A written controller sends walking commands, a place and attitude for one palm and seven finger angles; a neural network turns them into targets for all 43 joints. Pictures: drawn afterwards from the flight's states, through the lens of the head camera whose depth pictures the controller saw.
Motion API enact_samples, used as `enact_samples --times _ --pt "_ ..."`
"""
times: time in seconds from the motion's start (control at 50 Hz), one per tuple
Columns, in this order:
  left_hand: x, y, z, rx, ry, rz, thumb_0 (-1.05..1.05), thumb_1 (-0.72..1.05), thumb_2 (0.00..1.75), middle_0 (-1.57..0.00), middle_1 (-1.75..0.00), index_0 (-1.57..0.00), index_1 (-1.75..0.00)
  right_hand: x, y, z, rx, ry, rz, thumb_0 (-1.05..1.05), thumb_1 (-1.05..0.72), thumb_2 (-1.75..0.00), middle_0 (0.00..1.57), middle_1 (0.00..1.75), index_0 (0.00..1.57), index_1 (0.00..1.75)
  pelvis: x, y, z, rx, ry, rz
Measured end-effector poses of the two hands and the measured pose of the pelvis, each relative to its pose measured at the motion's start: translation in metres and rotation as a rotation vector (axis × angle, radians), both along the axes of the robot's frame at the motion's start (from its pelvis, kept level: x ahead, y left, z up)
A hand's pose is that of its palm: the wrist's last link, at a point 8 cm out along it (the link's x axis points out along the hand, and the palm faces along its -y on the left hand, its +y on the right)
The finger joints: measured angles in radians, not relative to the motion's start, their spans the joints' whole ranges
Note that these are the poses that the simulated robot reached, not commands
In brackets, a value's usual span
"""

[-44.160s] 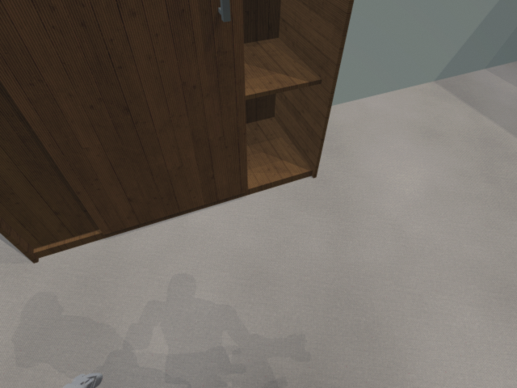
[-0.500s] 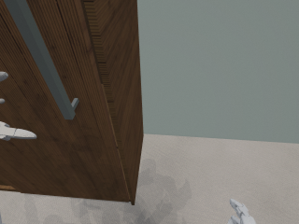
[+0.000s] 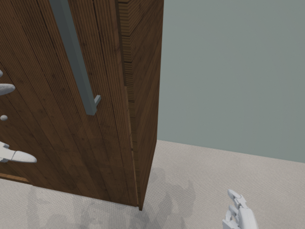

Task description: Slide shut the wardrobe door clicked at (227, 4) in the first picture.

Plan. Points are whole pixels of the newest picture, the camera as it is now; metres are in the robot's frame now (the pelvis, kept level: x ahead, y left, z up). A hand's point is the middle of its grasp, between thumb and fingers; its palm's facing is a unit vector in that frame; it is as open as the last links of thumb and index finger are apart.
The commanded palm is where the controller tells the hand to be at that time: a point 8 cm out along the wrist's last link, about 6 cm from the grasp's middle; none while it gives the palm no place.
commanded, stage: draw the hand back to the body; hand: left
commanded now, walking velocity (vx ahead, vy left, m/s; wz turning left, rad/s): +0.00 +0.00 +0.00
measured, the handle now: (81, 58) +0.37 +0.24 +0.28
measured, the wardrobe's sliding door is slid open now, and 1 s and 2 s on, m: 0.01 0.01 0.01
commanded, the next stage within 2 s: step back with the hand held close in 1.58 s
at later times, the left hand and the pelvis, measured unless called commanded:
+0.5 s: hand (25, 136) +0.19 +0.28 +0.21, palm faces +0.13 -0.99 -0.10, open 14.6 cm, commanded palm +0.15 +0.32 +0.22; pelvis +0.00 -0.01 +0.01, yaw +0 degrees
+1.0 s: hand (45, 137) +0.21 +0.27 +0.19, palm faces +0.48 -0.79 -0.38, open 10.8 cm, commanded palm +0.16 +0.30 +0.19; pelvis +0.01 +0.00 +0.01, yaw -2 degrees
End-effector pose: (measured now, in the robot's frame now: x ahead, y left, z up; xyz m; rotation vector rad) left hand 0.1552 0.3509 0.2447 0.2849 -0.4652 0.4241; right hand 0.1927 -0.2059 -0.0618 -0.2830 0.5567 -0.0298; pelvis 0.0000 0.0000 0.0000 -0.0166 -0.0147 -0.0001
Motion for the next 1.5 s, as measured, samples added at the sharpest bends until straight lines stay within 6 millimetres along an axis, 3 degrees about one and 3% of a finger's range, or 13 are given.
enact_samples --times 0.06,0.18,0.32,0.42,0.52,0.56,0.68,0.78,0.9,1.08,1.28,1.5 --pt "0.004 0.002 -0.004 -0.026 0.041 -0.019 -0.01 -0.56 0.20 -0.26 -1.15 -0.26 -1.15 -0.003 -0.001 -0.002 -0.001 0.010 -0.010 0.01 -0.90 -0.90 0.21 0.30 0.20 0.30 -0.001 0.000 0.000 -0.001 -0.005 0.005" --pt "0.024 -0.006 -0.020 -0.096 0.297 -0.153 -0.01 -0.56 0.20 -0.26 -1.15 -0.26 -1.15 -0.003 -0.002 0.004 0.039 -0.037 -0.046 0.01 -0.90 -0.90 0.21 0.30 0.20 0.30 0.001 0.001 0.003 -0.001 -0.027 -0.002" --pt "0.024 -0.018 -0.016 -0.132 0.387 -0.334 -0.01 -0.56 0.20 -0.26 -1.15 -0.26 -1.15 0.006 -0.003 0.024 0.091 -0.142 -0.039 0.01 -0.90 -0.90 0.21 0.30 0.20 0.30 0.006 -0.001 0.006 0.000 -0.047 -0.014" --pt "0.014 -0.012 -0.019 -0.175 0.379 -0.300 -0.01 -0.55 0.20 -0.26 -1.15 -0.26 -1.15 0.011 -0.008 0.032 0.099 -0.175 -0.016 0.01 -0.90 -0.90 0.21 0.30 0.20 0.30 0.004 -0.004 0.007 -0.001 -0.052 -0.013" --pt "0.006 -0.020 -0.032 -0.198 0.398 -0.292 -0.01 -0.52 0.22 -0.25 -1.13 -0.25 -1.13 0.010 -0.012 0.034 0.085 -0.176 -0.004 0.01 -0.90 -0.90 0.21 0.30 0.20 0.30 0.000 -0.006 0.006 -0.002 -0.059 -0.006" --pt "0.005 -0.024 -0.031 -0.097 0.384 -0.163 -0.01 -0.49 0.23 -0.26 -1.11 -0.25 -1.11 0.008 -0.014 0.034 0.064 -0.173 0.015 0.01 -0.90 -0.90 0.21 0.30 0.20 0.30 -0.002 -0.007 0.006 -0.006 -0.059 -0.003" --pt "-0.008 -0.035 -0.031 0.041 0.236 0.100 -0.01 -0.33 0.31 -0.25 -1.01 -0.25 -1.02 -0.009 -0.016 0.019 0.053 -0.090 -0.002 0.01 -0.90 -0.90 0.21 0.30 0.20 0.30 -0.008 -0.009 0.007 -0.005 -0.048 -0.014" --pt "-0.011 -0.043 -0.036 0.078 0.214 0.142 -0.01 -0.17 0.39 -0.24 -0.92 -0.24 -0.92 -0.028 -0.018 -0.002 0.049 0.027 -0.041 0.01 -0.90 -0.90 0.21 0.30 0.20 0.30 -0.004 -0.006 0.009 0.001 -0.051 -0.015" --pt "0.001 -0.043 -0.041 0.100 0.231 0.145 -0.01 0.04 0.49 -0.24 -0.80 -0.24 -0.80 -0.038 -0.018 -0.015 0.055 0.102 -0.084 0.01 -0.90 -0.90 0.21 0.30 0.20 0.30 0.003 -0.003 0.010 0.006 -0.057 -0.024" --pt "0.016 -0.055 -0.048 0.115 0.273 0.074 0.00 0.36 0.65 -0.23 -0.61 -0.23 -0.61 -0.022 -0.019 -0.007 0.063 0.067 -0.110 0.01 -0.91 -0.90 0.21 0.30 0.20 0.30 0.014 0.002 0.011 0.011 -0.055 -0.041" --pt "0.017 -0.056 -0.058 0.086 0.312 0.067 0.01 0.71 0.82 -0.22 -0.40 -0.22 -0.40 0.001 -0.014 0.006 0.051 0.033 -0.084 0.01 -0.91 -0.90 0.21 0.30 0.20 0.30 0.019 0.003 0.012 0.010 -0.052 -0.039" --pt "0.015 -0.053 -0.055 0.078 0.307 0.089 0.01 0.87 0.89 -0.21 -0.31 -0.21 -0.31 0.003 -0.006 0.004 0.058 0.052 -0.058 0.01 -0.91 -0.90 0.21 0.30 0.20 0.30 0.019 0.003 0.012 0.008 -0.058 -0.033"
